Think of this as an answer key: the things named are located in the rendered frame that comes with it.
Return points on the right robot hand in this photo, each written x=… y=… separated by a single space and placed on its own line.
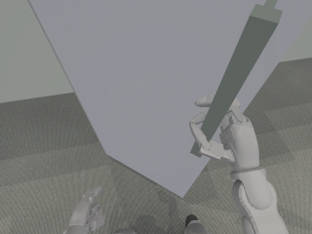
x=237 y=132

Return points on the right robot shin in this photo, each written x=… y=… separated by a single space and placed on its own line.
x=194 y=221

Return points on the right robot thigh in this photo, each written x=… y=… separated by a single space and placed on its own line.
x=196 y=228

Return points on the robot right forearm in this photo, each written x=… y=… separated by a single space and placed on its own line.
x=257 y=199

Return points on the fridge door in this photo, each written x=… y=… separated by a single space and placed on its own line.
x=137 y=67

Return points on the handle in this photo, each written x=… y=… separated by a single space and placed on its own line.
x=259 y=28

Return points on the robot left forearm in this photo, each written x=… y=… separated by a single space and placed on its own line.
x=75 y=229

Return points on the left robot hand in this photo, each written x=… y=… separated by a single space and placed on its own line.
x=83 y=212

